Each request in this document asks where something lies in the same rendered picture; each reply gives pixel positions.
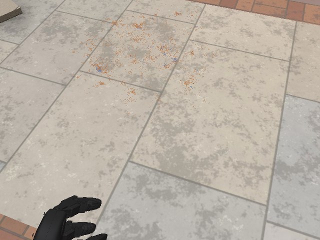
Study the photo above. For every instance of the robot left hand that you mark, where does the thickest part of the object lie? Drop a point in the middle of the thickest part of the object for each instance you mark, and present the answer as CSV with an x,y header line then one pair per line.
x,y
54,224

